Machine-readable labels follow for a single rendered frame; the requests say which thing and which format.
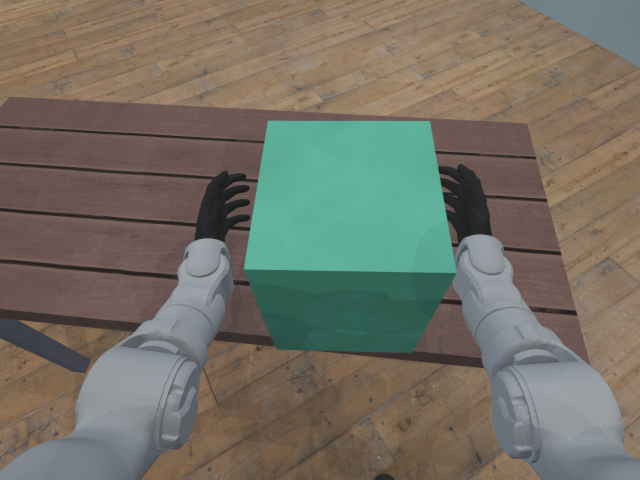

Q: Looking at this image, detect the left robot hand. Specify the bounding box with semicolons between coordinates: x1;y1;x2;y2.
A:
194;171;250;243

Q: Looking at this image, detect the robot right upper arm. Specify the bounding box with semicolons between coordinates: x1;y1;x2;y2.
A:
491;361;640;480

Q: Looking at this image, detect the right robot hand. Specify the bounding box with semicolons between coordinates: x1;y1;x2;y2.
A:
438;164;492;244

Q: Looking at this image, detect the table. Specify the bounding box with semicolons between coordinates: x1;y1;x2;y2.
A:
0;97;590;373

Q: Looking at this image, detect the right robot forearm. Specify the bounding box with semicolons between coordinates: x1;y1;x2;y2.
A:
452;234;624;444

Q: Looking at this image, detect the robot left upper arm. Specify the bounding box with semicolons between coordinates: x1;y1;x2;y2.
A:
0;346;200;480

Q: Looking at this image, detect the left robot forearm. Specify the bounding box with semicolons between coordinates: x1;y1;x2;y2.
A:
75;238;234;427

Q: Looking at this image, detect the carton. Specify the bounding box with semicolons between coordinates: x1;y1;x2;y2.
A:
244;121;457;353

